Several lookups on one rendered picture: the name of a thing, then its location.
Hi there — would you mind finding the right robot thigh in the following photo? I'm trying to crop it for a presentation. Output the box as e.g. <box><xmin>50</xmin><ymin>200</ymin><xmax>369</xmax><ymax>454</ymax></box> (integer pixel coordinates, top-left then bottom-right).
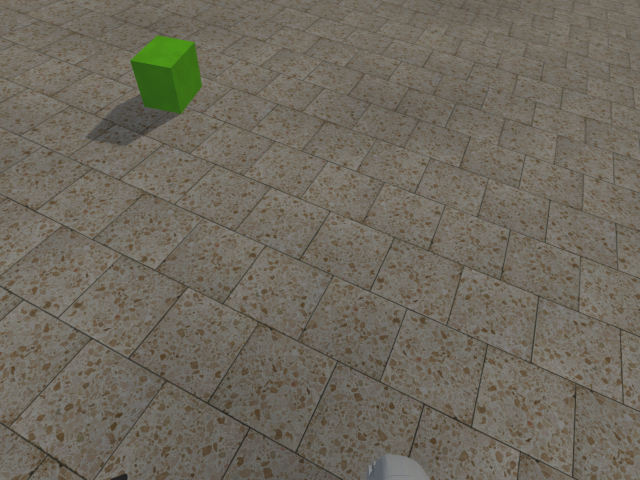
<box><xmin>367</xmin><ymin>454</ymin><xmax>430</xmax><ymax>480</ymax></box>

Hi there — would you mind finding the carton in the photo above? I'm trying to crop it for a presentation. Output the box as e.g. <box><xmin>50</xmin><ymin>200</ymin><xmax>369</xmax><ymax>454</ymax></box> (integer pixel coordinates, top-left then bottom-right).
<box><xmin>130</xmin><ymin>35</ymin><xmax>202</xmax><ymax>114</ymax></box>

